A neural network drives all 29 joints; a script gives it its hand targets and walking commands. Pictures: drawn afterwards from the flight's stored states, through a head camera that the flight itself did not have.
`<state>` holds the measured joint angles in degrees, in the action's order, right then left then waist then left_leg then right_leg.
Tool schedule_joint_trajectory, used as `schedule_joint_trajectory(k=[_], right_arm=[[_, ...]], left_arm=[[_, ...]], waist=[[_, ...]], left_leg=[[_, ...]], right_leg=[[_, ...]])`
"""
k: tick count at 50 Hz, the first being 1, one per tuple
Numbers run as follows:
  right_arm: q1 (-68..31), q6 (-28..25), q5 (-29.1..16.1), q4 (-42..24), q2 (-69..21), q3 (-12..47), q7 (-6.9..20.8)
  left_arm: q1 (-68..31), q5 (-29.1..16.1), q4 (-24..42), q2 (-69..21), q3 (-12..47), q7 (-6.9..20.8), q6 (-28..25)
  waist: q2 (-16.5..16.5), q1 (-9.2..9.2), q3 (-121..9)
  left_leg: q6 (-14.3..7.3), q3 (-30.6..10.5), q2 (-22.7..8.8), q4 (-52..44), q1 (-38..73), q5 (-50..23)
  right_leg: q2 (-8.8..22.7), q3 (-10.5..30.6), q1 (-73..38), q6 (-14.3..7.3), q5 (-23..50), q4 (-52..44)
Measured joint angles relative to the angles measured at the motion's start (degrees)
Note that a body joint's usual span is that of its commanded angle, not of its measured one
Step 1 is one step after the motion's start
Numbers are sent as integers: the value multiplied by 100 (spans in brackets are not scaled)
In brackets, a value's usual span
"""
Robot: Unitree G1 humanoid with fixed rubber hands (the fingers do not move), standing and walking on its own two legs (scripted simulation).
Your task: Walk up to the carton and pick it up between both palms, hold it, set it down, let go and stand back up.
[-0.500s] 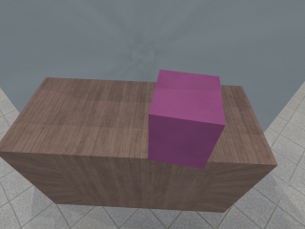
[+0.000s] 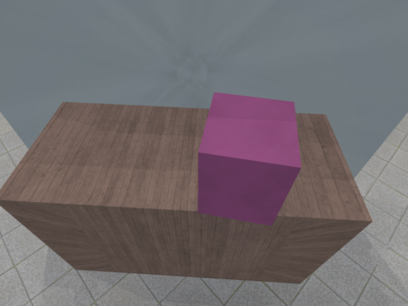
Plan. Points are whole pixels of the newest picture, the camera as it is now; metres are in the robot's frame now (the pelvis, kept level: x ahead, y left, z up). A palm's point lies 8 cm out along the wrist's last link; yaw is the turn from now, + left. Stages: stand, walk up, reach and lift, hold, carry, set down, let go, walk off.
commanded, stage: stand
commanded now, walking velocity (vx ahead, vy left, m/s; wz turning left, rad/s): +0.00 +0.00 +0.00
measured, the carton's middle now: (243, 160) +0.46 -0.11 -0.02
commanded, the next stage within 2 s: none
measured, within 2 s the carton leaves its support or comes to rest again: neither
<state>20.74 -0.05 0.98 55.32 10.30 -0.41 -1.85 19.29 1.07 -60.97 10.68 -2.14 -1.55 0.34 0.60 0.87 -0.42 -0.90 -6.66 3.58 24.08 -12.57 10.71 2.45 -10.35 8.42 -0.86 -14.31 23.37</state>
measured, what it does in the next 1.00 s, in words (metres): stands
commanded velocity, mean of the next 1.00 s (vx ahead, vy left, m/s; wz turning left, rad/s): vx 0.00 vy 0.00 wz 0.00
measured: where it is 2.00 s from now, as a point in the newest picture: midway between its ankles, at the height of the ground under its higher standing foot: outside the picture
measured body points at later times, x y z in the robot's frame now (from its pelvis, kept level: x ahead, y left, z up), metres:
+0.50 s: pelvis +0.01 +0.00 +0.00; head +0.01 +0.00 +0.45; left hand -0.04 +0.21 -0.16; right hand +0.00 -0.22 -0.16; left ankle +0.02 +0.11 -0.74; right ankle -0.02 -0.10 -0.74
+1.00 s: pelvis +0.01 -0.01 +0.00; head +0.01 +0.00 +0.45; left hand -0.05 +0.20 -0.16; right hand +0.00 -0.22 -0.16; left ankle +0.02 +0.11 -0.74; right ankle -0.02 -0.10 -0.74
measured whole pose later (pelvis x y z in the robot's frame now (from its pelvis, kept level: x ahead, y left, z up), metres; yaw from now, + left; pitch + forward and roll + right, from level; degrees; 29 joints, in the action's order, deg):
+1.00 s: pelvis +0.01 -0.01 +0.00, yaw +1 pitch -1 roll +0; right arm 19.1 0.1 0.6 64.4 6.9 1.5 -2.7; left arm 22.2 1.0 -66.2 7.1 -0.9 -2.6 0.4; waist -0.3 0.9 0.0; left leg -0.3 -7.6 3.1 25.4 -12.1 12.6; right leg 1.9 -11.0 6.8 -1.2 -15.9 23.2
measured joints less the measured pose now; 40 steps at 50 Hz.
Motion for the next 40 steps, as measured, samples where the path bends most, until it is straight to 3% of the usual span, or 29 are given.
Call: schedule_joint_trajectory(k=[40], right_arm=[[-129, 11, -36, 837, -314, 185, -80]], left_arm=[[249, -10, -533, -329, 113, -101, 13]], waist=[[-83, 3, 24]], left_leg=[[46, -88, -36, 126, 51, 172]], right_leg=[[-53, -62, -162, -26, -132, -27]])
